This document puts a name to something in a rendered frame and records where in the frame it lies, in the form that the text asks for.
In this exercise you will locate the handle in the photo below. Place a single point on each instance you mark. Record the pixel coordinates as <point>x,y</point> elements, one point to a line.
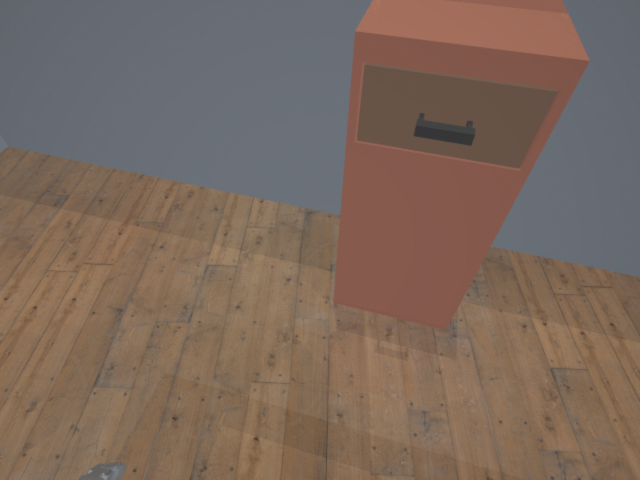
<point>445,132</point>

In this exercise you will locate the cabinet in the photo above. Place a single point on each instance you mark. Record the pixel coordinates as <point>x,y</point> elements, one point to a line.
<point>415,227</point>

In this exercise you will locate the drawer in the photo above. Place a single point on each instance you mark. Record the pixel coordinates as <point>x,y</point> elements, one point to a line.
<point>506,116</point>

